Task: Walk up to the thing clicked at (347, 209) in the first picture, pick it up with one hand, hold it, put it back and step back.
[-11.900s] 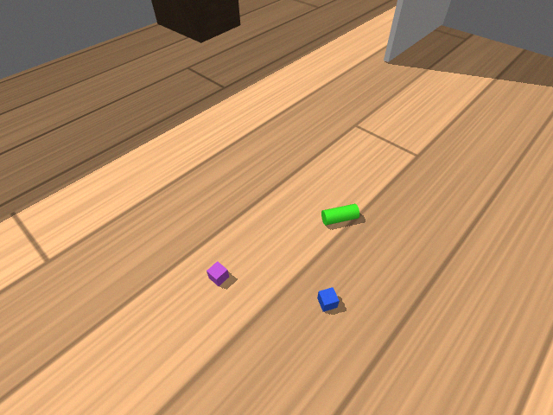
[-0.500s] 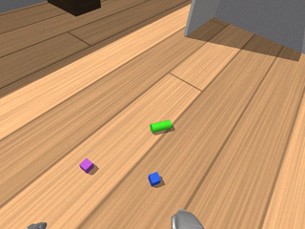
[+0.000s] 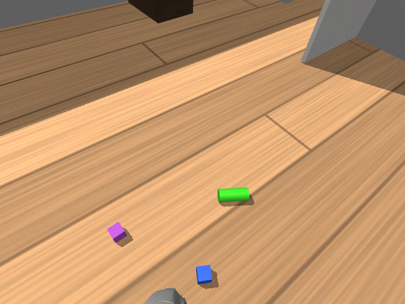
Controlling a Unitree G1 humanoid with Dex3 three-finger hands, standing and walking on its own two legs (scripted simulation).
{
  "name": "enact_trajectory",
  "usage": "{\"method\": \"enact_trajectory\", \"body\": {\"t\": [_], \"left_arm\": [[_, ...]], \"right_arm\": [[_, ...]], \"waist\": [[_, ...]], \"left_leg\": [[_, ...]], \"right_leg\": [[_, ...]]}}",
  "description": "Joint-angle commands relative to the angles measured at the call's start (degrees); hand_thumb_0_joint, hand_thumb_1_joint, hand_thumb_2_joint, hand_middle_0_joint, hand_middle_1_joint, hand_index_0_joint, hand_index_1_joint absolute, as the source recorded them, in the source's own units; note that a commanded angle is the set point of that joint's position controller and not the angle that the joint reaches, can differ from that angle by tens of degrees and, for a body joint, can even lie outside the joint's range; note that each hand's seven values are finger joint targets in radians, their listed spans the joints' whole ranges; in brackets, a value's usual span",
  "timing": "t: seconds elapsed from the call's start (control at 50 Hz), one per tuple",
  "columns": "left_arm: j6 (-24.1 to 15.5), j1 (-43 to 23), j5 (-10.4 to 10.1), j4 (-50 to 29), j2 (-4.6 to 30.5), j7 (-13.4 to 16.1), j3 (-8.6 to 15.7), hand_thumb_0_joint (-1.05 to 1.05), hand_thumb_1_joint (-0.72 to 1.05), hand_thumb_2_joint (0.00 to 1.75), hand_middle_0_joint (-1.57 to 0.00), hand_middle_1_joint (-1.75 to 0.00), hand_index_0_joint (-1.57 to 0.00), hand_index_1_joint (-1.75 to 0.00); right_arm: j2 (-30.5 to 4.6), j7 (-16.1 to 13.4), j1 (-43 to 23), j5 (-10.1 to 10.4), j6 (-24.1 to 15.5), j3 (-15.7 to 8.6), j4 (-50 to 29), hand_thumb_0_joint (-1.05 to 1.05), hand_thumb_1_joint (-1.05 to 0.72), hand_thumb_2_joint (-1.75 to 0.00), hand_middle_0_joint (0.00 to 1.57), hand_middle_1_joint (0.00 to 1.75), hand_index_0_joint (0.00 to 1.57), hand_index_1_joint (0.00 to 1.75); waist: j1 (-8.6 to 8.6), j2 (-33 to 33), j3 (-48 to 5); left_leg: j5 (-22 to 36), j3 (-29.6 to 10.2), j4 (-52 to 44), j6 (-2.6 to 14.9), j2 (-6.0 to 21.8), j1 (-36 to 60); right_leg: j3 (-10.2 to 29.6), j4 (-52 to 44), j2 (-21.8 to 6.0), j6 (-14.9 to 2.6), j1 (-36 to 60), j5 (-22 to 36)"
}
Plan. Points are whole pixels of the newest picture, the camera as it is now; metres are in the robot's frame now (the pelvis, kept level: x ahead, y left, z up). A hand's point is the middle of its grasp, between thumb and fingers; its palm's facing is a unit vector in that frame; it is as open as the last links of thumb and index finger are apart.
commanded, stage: walk up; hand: left
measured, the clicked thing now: (233, 194) +0.74 -0.14 -0.71
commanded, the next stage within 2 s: none
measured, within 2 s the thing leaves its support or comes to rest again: neither
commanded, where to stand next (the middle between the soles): +0.37 -0.50 m, yaw +8 degrees
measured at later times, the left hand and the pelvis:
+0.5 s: hand (167, 289) +0.17 +0.10 -0.14, palm faces +0.06 -0.93 -0.37, open 7.4 cm; pelvis +0.11 -0.19 -0.01, yaw +4 degrees
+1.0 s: hand (244, 256) +0.26 -0.07 -0.16, palm faces +0.00 -0.93 -0.36, open 7.4 cm; pelvis +0.19 -0.38 -0.02, yaw +3 degrees
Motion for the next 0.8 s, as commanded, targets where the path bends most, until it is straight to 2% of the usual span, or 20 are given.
{"method": "enact_trajectory", "body": {"t": [0.0,0.02,0.08,0.18,0.26,0.3,0.34,0.36,0.38,0.4,0.46,0.52,0.56,0.58,0.6,0.62,0.64,0.66,0.72,0.78], "left_arm": [[0.2,0.5,0.3,-7.2,11.9,1.0,3.0,0.0,0.9,0.9,-0.2,-0.3,-0.2,-0.3],[0.7,0.4,0.3,-6.0,14.5,1.2,3.6,0.0,0.9,0.9,-0.2,-0.3,-0.2,-0.3],[0.8,0.3,0.0,-3.9,12.8,1.1,4.3,0.0,0.9,0.9,-0.2,-0.3,-0.2,-0.3],[1.2,-1.8,-0.4,-3.9,10.5,-0.4,4.2,0.0,0.9,0.9,-0.2,-0.3,-0.2,-0.3],[1.5,-2.5,-0.5,-3.5,11.4,-0.9,4.8,0.0,0.9,0.9,-0.2,-0.3,-0.2,-0.3],[1.4,0.4,-0.7,-1.9,11.5,-0.9,5.5,0.0,0.9,0.9,-0.2,-0.3,-0.2,-0.3],[0.6,9.6,-0.3,2.4,12.9,0.0,6.8,0.0,0.9,0.9,-0.2,-0.3,-0.2,-0.3],[0.0,14.5,1.0,3.1,17.2,0.6,7.7,0.0,0.9,0.9,-0.2,-0.3,-0.2,-0.3],[-0.8,6.3,0.6,-0.6,21.8,1.2,7.3,0.0,0.9,0.9,-0.2,-0.3,-0.2,-0.3],[-1.1,0.2,-0.6,-2.5,22.4,1.4,7.3,0.0,0.9,0.9,-0.2,-0.3,-0.2,-0.3],[-1.4,-2.7,-0.6,-1.8,16.7,2.1,5.7,0.0,0.9,0.9,-0.2,-0.3,-0.2,-0.3],[-1.5,-3.6,0.0,-2.9,13.0,2.1,3.8,0.0,0.9,0.9,-0.2,-0.3,-0.2,-0.3],[-1.1,-8.2,0.0,-5.1,12.1,2.0,2.7,0.0,0.9,0.9,-0.2,-0.3,-0.2,-0.3],[-0.6,-8.6,-0.4,-5.8,10.8,1.7,2.0,0.0,0.9,0.9,-0.2,-0.3,-0.2,-0.3],[-0.5,-7.3,-0.8,-6.6,7.9,1.6,0.9,0.0,0.9,0.9,-0.2,-0.3,-0.2,-0.3],[-0.3,-4.5,-0.8,-7.4,4.4,1.7,0.2,0.0,0.9,0.9,-0.2,-0.3,-0.2,-0.3],[1.5,-2.2,-0.1,-6.0,10.7,2.1,2.1,0.0,0.9,0.9,-0.2,-0.3,-0.2,-0.3],[2.4,-0.6,0.0,-4.8,14.3,2.2,3.0,0.0,0.9,0.9,-0.2,-0.3,-0.2,-0.3],[1.8,0.1,-0.2,-2.5,13.0,2.0,3.7,0.0,0.9,0.9,-0.2,-0.3,-0.2,-0.3],[1.8,2.6,-0.2,-1.1,12.1,0.9,4.0,0.0,0.9,0.9,-0.2,-0.3,-0.2,-0.3]], "right_arm": [[-23.9,-3.9,10.8,0.9,-0.5,-7.5,-4.2,0.0,-0.9,-0.9,0.2,0.3,0.2,0.3],[-22.4,-4.0,7.1,1.9,-0.3,-7.1,-4.7,0.0,-0.9,-0.9,0.2,0.3,0.2,0.3],[-17.6,-3.7,3.7,1.1,-0.5,-5.2,-3.4,0.0,-0.9,-0.9,0.2,0.3,0.2,0.3],[-20.6,-2.6,3.7,-0.2,-1.0,-5.7,-3.1,0.0,-0.9,-0.9,0.2,0.3,0.2,0.3],[-23.6,-2.4,0.7,-0.6,-0.5,-6.6,-3.3,0.0,-0.9,-0.9,0.2,0.3,0.2,0.3],[-24.0,-2.5,-3.5,-0.7,0.2,-6.6,-3.4,0.0,-0.9,-0.9,0.2,0.3,0.2,0.3],[-18.9,-2.9,-4.9,-1.2,1.4,-5.0,-2.9,0.0,-0.9,-0.9,0.2,0.3,0.2,0.3],[-12.3,-3.1,-4.4,-0.8,1.9,-2.8,-3.3,0.0,-0.9,-0.9,0.2,0.3,0.2,0.3],[-11.8,-4.0,-4.7,0.5,1.7,-2.8,-4.9,0.0,-0.9,-0.9,0.2,0.3,0.2,0.3],[-14.8,-4.4,-5.8,0.6,1.6,-3.7,-3.9,0.0,-0.9,-0.9,0.2,0.3,0.2,0.3],[-16.0,-3.2,-0.7,1.3,0.2,-3.4,1.8,0.0,-0.9,-0.9,0.2,0.3,0.2,0.3],[-13.5,-2.5,4.4,1.0,-0.3,-3.3,4.1,0.0,-0.9,-0.9,0.2,0.3,0.2,0.3],[-12.3,-2.7,10.3,1.3,-0.7,-3.4,5.3,0.0,-0.9,-0.9,0.2,0.3,0.2,0.3],[-12.6,-3.0,14.2,1.1,-0.9,-3.8,6.4,0.0,-0.9,-0.9,0.2,0.3,0.2,0.3],[-16.1,-3.7,17.4,0.2,-1.0,-5.0,6.6,0.0,-0.9,-0.9,0.2,0.3,0.2,0.3],[-22.2,-4.5,17.1,-0.9,-1.0,-6.8,4.9,0.0,-0.9,-0.9,0.2,0.3,0.2,0.3],[-24.9,-5.1,13.7,0.1,-0.6,-7.5,2.1,0.0,-0.9,-0.9,0.2,0.3,0.2,0.3],[-24.5,-5.3,9.1,1.6,-0.3,-7.4,1.1,0.0,-0.9,-0.9,0.2,0.3,0.2,0.3],[-19.0,-4.7,2.6,0.5,-0.6,-5.3,0.7,0.0,-0.9,-0.9,0.2,0.3,0.2,0.3],[-18.9,-3.7,1.7,-0.1,-0.8,-5.2,0.4,0.0,-0.9,-0.9,0.2,0.3,0.2,0.3]], "waist": [[-6.76,5.9,-9.6],[-5.91,1.9,-7.4],[-3.58,4.3,-3.0],[-4.71,12.1,-2.5],[-4.12,14.6,-3.5],[-1.21,15.2,-4.4],[4.22,3.3,-6.9],[7.79,-14.8,-4.2],[3.49,-20.0,-0.8],[0.4,-13.3,1.0],[-2.52,-9.7,1.9],[-2.97,-10.3,-0.1],[-6.18,-8.1,-2.8],[-8.01,-5.1,-5.4],[-9.93,2.3,-8.2],[-8.99,13.5,-9.9],[-8.13,3.4,-11.3],[-6.91,-0.8,-8.8],[-3.26,3.1,-0.9],[-3.34,8.7,-1.0]], "left_leg": [[-22.6,-53.0,-20.5,13.6,30.0,25.3],[-20.2,-48.4,-19.7,14.17,28.8,22.2],[-7.8,-25.9,-15.0,8.84,18.4,10.4],[-1.0,-16.7,-11.8,9.25,15.0,5.5],[-17.3,-17.3,-12.0,8.32,15.0,1.3],[-20.0,-14.8,-9.3,6.74,14.3,-4.5],[-17.8,-6.6,9.8,3.37,8.3,-12.3],[-20.0,-0.3,30.1,0.75,1.5,-22.9],[-25.9,-4.7,35.9,-0.78,-2.9,-30.2],[-22.3,-9.2,37.6,-0.73,1.6,-26.5],[-18.5,-5.3,26.0,-0.75,4.6,-17.9],[-16.5,-0.5,14.3,-0.73,1.2,-7.1],[-5.2,0.4,3.1,-0.11,0.3,4.1],[2.5,0.1,-3.5,-1.03,-0.4,12.9],[3.7,-8.8,-9.1,-0.72,4.5,22.2],[-1.0,-36.8,-14.8,4.11,20.1,29.6],[-19.8,-49.9,-20.5,9.06,28.5,24.7],[-22.2,-46.9,-20.0,10.93,28.7,20.7],[-16.2,-28.3,-16.3,8.11,19.5,8.7],[-12.3,-19.9,-14.5,9.19,17.5,4.2]], "right_leg": [[15.9,28.2,-2.5,2.99,-29.6,-8.3],[17.7,32.6,-4.4,3.94,-29.4,-5.9],[18.9,28.2,-7.2,3.51,-23.7,0.1],[13.9,19.3,-7.5,4.58,-20.3,0.3],[11.5,12.7,-7.6,4.31,-15.9,2.3],[8.5,7.8,-6.1,3.61,-7.2,2.7],[5.6,-3.0,-1.5,3.66,7.2,2.7],[20.2,-15.1,-8.8,1.87,8.6,-10.5],[43.9,-28.0,-19.5,-4.74,3.8,-13.9],[47.7,-30.2,-21.8,-8.53,0.2,-16.6],[29.3,-17.4,-16.5,-10.5,-1.7,2.0],[22.2,-13.8,-14.0,-11.46,-4.4,18.1],[17.7,-9.3,-12.7,-10.3,-7.7,22.1],[15.0,-3.3,-10.6,-8.09,-10.6,19.7],[12.1,6.9,-7.6,-4.33,-16.4,14.4],[11.7,18.1,-0.3,-0.11,-29.1,-2.4],[18.5,26.0,-1.4,1.61,-28.9,-7.2],[21.3,31.6,-2.8,2.28,-28.9,-6.3],[22.4,28.9,-5.4,2.63,-25.7,1.0],[18.4,26.0,-6.0,4.29,-22.1,2.3]]}}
